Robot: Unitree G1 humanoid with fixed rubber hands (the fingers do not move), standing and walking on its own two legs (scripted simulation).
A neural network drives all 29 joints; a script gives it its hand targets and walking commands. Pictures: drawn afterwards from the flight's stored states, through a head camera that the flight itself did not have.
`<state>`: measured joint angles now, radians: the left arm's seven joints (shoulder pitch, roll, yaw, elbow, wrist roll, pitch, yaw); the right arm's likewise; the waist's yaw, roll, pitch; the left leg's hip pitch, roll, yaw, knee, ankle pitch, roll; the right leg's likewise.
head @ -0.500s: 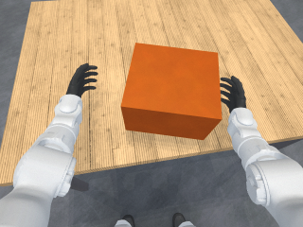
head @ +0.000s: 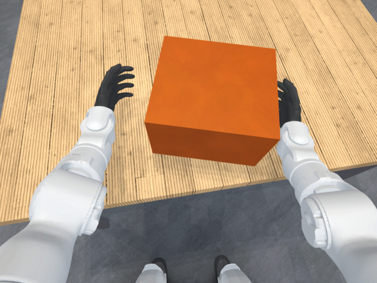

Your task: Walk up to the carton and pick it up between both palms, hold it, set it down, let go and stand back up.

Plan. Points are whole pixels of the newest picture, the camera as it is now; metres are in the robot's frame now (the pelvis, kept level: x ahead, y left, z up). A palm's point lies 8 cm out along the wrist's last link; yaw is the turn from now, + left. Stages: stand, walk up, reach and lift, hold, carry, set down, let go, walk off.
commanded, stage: reach and lift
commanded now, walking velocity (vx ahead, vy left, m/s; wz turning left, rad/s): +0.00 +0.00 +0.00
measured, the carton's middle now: (211, 103) +0.49 -0.04 +0.01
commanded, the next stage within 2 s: none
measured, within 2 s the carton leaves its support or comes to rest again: neither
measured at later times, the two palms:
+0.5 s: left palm (125, 108) +0.48 +0.14 +0.01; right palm (278, 120) +0.45 -0.18 +0.01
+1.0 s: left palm (126, 110) +0.48 +0.14 +0.01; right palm (278, 121) +0.45 -0.18 +0.00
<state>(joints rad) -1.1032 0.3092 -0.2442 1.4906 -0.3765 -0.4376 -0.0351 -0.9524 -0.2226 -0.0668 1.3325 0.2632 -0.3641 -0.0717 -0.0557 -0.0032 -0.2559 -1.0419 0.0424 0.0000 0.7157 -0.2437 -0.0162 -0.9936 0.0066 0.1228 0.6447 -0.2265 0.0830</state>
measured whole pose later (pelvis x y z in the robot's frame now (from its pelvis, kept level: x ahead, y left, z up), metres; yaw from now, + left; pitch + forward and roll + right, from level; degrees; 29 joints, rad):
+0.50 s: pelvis +0.00 +0.00 +0.01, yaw +0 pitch +29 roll -1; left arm -1.10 0.20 0.19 1.54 0.00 -0.52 0.00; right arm -0.95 -0.08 -0.48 1.33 -0.16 -0.50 -0.11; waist -0.06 0.00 -0.16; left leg -0.96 0.04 0.00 0.70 -0.25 -0.02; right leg -0.92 0.01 0.12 0.64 -0.24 0.07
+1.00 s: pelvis +0.01 -0.01 +0.01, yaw +1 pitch +28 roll -1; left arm -1.10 0.20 0.24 1.59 0.02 -0.60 0.01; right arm -0.95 -0.07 -0.54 1.34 -0.25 -0.55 -0.11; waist -0.06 0.00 -0.14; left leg -0.93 0.04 0.00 0.69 -0.25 -0.02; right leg -0.89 0.01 0.12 0.64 -0.25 0.07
